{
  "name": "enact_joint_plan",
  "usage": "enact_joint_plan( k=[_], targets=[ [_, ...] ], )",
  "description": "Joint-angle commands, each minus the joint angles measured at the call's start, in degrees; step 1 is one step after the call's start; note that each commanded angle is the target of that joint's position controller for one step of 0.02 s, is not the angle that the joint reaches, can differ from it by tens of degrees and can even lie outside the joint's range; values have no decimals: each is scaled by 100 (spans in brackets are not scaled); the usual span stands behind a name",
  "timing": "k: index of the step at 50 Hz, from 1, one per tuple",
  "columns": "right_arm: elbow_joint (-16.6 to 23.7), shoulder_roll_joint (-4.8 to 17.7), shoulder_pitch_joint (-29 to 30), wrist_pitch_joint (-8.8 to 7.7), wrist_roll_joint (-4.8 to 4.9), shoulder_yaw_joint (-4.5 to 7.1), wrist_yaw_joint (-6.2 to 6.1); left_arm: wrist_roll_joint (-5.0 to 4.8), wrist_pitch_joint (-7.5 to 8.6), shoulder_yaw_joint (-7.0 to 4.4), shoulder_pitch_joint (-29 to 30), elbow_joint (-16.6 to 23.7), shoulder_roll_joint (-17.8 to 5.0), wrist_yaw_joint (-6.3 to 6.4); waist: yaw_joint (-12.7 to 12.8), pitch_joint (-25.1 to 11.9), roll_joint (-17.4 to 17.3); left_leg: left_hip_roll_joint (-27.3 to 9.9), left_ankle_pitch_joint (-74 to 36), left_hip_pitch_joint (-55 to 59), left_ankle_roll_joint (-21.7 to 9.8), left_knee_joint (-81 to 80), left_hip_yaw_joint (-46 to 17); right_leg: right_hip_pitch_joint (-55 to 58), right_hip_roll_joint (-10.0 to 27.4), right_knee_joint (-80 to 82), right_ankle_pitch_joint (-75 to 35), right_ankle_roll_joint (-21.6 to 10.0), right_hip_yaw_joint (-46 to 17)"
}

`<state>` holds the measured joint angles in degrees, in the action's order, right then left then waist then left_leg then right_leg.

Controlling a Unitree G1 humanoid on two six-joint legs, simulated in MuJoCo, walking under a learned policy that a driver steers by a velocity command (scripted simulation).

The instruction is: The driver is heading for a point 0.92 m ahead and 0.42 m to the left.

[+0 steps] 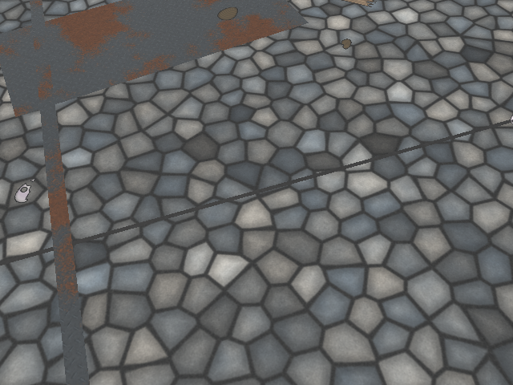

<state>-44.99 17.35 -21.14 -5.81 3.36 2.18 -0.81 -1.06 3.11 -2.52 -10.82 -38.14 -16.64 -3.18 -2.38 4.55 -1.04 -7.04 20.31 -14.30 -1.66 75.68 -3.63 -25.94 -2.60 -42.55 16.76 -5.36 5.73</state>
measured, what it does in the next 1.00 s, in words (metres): walks ahead, turning left: left foot, then right foot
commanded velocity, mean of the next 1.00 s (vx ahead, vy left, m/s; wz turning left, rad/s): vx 0.55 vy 0.00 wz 0.74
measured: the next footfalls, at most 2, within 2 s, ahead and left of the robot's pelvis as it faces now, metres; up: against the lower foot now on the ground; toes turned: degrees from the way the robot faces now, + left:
left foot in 0.34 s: +0.48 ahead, +0.06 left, +0.00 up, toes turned +10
right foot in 0.82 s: +0.64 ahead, -0.10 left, +0.00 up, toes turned +47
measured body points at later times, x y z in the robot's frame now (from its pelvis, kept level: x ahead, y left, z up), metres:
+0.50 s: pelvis +0.34 +0.00 +0.01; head +0.38 +0.01 +0.46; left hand +0.49 +0.29 -0.05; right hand +0.49 -0.25 -0.10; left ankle +0.44 +0.05 -0.71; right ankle +0.33 -0.17 -0.60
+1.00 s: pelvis +0.56 -0.01 +0.03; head +0.57 -0.01 +0.48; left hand +0.38 +0.24 -0.06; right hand +0.89 -0.04 -0.04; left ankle +0.49 +0.14 -0.59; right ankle +0.61 -0.12 -0.71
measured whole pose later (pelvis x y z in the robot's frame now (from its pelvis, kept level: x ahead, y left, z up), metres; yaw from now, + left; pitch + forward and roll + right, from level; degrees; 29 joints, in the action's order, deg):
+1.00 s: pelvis +0.56 -0.01 +0.03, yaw +48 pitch +0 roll -1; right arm -31.6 18.6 -12.1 -0.3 1.9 3.0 0.6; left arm 0.2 5.8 -4.1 -20.3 -40.9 -17.8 0.5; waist 4.1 -0.7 -2.7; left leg -2.7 12.1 -42.4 -0.9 74.3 -4.7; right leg -5.8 -1.6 -22.5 17.0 -0.7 1.5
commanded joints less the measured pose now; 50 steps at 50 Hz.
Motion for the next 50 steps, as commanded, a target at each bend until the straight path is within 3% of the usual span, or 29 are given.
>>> enact_joint_plan(
  k=[1, 4, 5, 8, 11, 13, 15, 16, 17, 18, 19, 20, 21, 22, 23, 25, 27, 29, 31, 35, 38, 40, 41, 42, 43, 44, 45, 46, 50],
  targets=[
    [522, 566, 89, -37, 47, 125, 0, 236, 288, -209, -584, 51, -560, 37, 253, -539, 485, -399, -987, -2262, -186, 231, -515, 1854, 1661, 2808, 798, -547, -2547],
    [176, 384, -83, 331, 43, 170, 96, 165, 440, -162, -469, -146, -182, 82, 102, -123, 448, -382, -1455, -2317, -87, 7, -545, 1344, 1219, 3102, -455, -30, -1145],
    [217, 322, 34, 371, 14, 164, 110, 182, 480, -187, -512, -190, -277, 114, 88, 45, 531, -293, -1681, -2373, -11, -256, -552, 1227, 1262, 3213, -1636, 105, -788],
    [389, 282, 551, 231, -143, 160, 150, 262, 520, -178, -204, -143, -304, 286, 45, 416, 606, 277, -2596, -1921, 140, -1749, 103, 855, 678, 3370, -4095, 482, 463],
    [500, 48, 984, 102, -256, 92, 366, 215, 454, -190, -388, -143, -538, 582, 263, 291, 289, 646, -3625, -1698, 164, -3346, 1017, 1528, 722, 2979, -5008, 753, 849],
    [577, 80, 961, 95, -232, 132, 520, 161, 291, -266, -637, -185, -860, 773, 258, -69, 404, 966, -3778, -1378, 163, -3915, 1373, 2238, 924, 2258, -6053, 814, 928],
    [502, 500, -58, 260, -156, 329, 557, 61, 111, -383, -285, -14, -1127, 856, -331, -695, 889, 1226, -3022, -351, -12, -3804, 1365, 2435, 1202, 1154, -7189, 825, 842],
    [336, 959, -1074, 391, -139, 529, 488, 33, 74, -401, 119, 158, -1084, 814, -884, -1108, 912, 1227, -2709, 706, -240, -3636, 1123, 2072, 1240, 69, -7069, 798, 728],
    [137, 1161, -2029, 505, -164, 625, 332, -113, 105, -358, 680, 284, -847, 666, -1481, -1187, 166, 923, -3397, 1665, -619, -4369, 593, 1440, 849, -2114, -4889, 882, 700],
    [30, 999, -1746, 497, -343, 544, 206, 11, 236, -105, 996, 520, 177, 364, -1035, -428, -1972, 726, -6157, 1995, -902, -4505, -221, -166, -598, -4558, 1924, 963, 405],
    [512, 1056, -647, 262, -725, 360, 205, 27, 293, 34, -884, 549, 512, 259, 401, -1495, -1842, -423, -6697, 2436, -2086, -4504, -3001, -1236, -787, -5863, 2251, 1071, -1196],
    [1049, 1248, -58, 223, -687, 474, 263, 146, 309, -11, -1071, 493, -320, 218, 234, -2460, -756, -890, -4622, 2355, -2472, -5426, -3999, -821, -595, -5573, 1787, 853, -1846],
    [1252, 1155, 446, 211, -450, 510, 278, 104, 282, -129, -518, 612, -704, 230, 430, -1437, 282, -670, -2250, 1507, -2363, -5962, -3958, -1158, -423, -4788, 1505, 659, -1740],
    [1350, 897, 775, 210, -210, 453, 265, 168, 199, -177, -211, 623, -772, 306, 588, -1113, 1028, -465, -845, 899, -2051, -6227, -3819, -1116, -111, -4121, 1159, 616, -1705],
    [1404, 853, 930, 230, -160, 443, 241, 168, 106, -176, -18, 673, -735, 351, 642, -821, 997, -297, -627, 325, -1881, -6341, -3751, -952, -45, -3615, 984, 659, -1699],
    [1433, 810, 1002, 302, -231, 466, 143, 193, -33, -202, 196, 654, -705, 418, 594, -562, 682, 219, -1388, -221, -1563, -6247, -3009, -613, 79, -2579, 810, 848, -1675],
    [1311, 903, 709, 419, -242, 525, 3, 271, -69, -124, 382, 636, -376, 485, 392, -819, 416, 447, -2919, -152, -1457, -5861, -2478, -502, -29, -1830, 585, 1047, -1525],
    [1301, 917, 633, 573, -150, 527, -138, 181, -130, -102, 459, 605, -293, 496, 301, -1302, 123, 635, -1111, -5, -1302, -5870, -2429, -373, -37, -1272, 33, 1153, -1533],
    [1425, 928, 764, 638, -95, 504, -197, 82, -125, -118, 734, 626, -351, 464, 137, -1141, -460, 729, 964, -142, -1146, -6136, -2673, -358, -46, -637, -348, 1155, -1500],
    [1444, 841, 722, 682, -130, 475, -149, 21, 139, -157, 1149, 658, -372, 403, -112, -895, -886, 755, 1319, -124, -1002, -5936, -2851, 169, -161, 610, -462, 1095, -1426],
    [1577, 665, 1014, 682, -138, 387, -68, -110, 299, -288, 861, 542, -517, 361, 95, -698, -1009, 687, 1436, -484, -920, -5520, -3108, 1076, -85, 1404, -494, 989, -1404],
    [1655, 382, 1148, 640, -109, 262, -11, -141, 370, -448, -72, 272, -716, 365, 598, -855, -517, 969, 1931, -1561, -521, -4250, -2573, 2722, 519, 2107, -516, 657, -1581],
    [1627, -156, 897, 598, -174, 99, 9, -20, 375, -479, -746, 231, -934, 369, 693, -1332, 275, 1497, 1853, -2087, -268, -2398, -1516, 3550, 1629, 2218, 775, 276, -2810],
    [2082, -57, 959, 483, -39, 75, 59, 247, 380, -543, -722, 252, -1425, 292, 432, -805, 1427, 1374, 1357, -3816, -226, -1705, -1189, 3606, 2521, 3048, 2783, -369, -5015],
    [2053, 428, 1160, 431, -28, 147, 72, 175, 391, -576, -311, 326, -1310, 287, 412, -182, 1407, 709, 709, -4436, -57, -1103, -841, 3199, 2698, 3205, 3201, -508, -5194],
    [1919, 780, 1275, 455, -133, 249, 65, 64, 364, -476, -349, 315, -971, 333, 557, 5, 903, 548, 236, -4495, 37, -769, -665, 3065, 2426, 3072, 2691, -293, -4372],
    [1800, 753, 1158, 486, -239, 268, 67, 29, 325, -411, -481, 319, -869, 358, 575, -98, 548, 458, -54, -4280, 71, -439, -509, 2940, 2057, 2985, 2124, -43, -3606],
    [1815, 661, 1167, 482, -247, 247, 95, 34, 301, -376, -531, 265, -867, 379, 566, -12, 541, 344, -338, -4232, 86, -233, -388, 2739, 1805, 3028, 1622, 88, -3010],
    [1813, 429, 1286, 439, -83, 170, 169, 188, 364, -239, -986, -72, -705, 380, 648, 74, 752, 92, -1383, -4283, 122, 329, -229, 2445, 1427, 3177, 383, 183, -1653]
  ],
)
